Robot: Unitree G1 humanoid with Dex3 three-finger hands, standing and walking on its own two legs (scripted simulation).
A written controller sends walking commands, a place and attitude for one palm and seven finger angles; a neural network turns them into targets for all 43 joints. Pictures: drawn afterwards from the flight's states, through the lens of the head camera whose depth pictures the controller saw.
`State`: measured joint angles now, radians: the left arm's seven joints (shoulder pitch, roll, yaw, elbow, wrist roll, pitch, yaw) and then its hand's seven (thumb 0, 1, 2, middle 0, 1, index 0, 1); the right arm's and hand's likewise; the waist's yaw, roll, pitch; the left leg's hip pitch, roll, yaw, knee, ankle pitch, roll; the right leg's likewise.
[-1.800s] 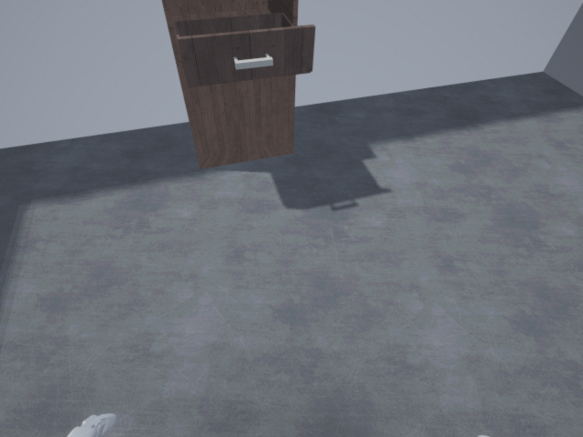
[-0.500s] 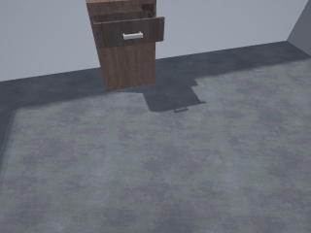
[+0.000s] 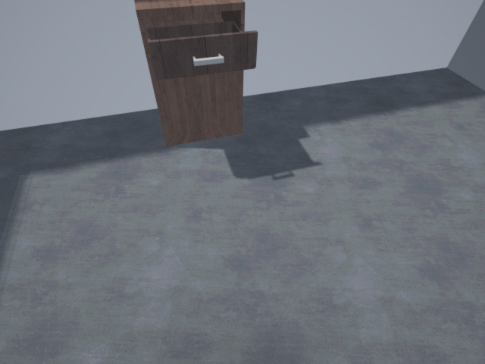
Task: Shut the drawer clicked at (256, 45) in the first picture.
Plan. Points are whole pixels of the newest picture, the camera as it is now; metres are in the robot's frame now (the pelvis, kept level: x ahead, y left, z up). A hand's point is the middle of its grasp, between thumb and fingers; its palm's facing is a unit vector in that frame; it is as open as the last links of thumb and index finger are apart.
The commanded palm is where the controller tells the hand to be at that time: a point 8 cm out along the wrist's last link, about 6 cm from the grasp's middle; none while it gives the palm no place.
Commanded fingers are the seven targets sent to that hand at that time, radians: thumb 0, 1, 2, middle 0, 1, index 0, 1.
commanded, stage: walk to a spot facing it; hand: left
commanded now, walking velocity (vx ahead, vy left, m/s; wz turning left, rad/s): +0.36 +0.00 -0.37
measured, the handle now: (207, 58) +1.28 +0.23 -0.09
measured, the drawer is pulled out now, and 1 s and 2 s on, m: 0.28 0.28 0.28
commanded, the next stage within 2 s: turn to face it in 1.74 s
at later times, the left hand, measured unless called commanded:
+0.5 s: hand out of the picture +0.09 +0.13 -0.18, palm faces -0.04 -0.98 -0.19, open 7.4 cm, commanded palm none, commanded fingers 0.00 0.90 0.90 -0.20 -0.30 -0.20 -0.30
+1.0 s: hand (189, 253) +0.40 +0.16 -0.19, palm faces -0.14 -0.98 -0.16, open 7.4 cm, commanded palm none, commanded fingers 0.00 0.90 0.90 -0.20 -0.30 -0.20 -0.30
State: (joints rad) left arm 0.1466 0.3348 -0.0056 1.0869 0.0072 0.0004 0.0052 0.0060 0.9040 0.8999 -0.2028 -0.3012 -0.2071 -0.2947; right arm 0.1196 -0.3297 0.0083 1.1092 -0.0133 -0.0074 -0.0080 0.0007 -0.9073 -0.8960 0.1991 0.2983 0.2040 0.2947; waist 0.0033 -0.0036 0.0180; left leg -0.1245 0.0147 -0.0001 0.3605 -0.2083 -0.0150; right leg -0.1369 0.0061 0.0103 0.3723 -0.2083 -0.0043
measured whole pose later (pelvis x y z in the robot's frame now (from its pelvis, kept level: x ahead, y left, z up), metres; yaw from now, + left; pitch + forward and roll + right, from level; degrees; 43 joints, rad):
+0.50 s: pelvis +0.12 -0.04 -0.01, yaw -8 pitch -1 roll +1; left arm 0.43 0.15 0.03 1.09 0.02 -0.07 0.01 0.00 0.91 0.90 -0.20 -0.30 -0.21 -0.29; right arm 0.33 -0.18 -0.04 1.15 -0.03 0.00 0.00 0.01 -0.91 -0.90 0.20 0.30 0.20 0.29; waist 0.03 0.00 0.02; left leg -0.45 0.09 0.09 1.15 -0.39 -0.01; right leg -0.10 0.03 -0.05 0.47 -0.36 -0.07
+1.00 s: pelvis +0.35 -0.01 -0.01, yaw -15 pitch -2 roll +0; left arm 0.32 0.17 0.07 1.05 0.03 -0.02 0.00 0.01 0.91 0.90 -0.20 -0.30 -0.20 -0.29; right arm 0.28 -0.16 -0.06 1.05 -0.02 -0.08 -0.03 -0.02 -0.95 -0.90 0.20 0.30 0.20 0.29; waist 0.03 -0.04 0.01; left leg -0.21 0.01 0.22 0.49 -0.25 0.08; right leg -0.55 -0.07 -0.01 1.24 -0.25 -0.03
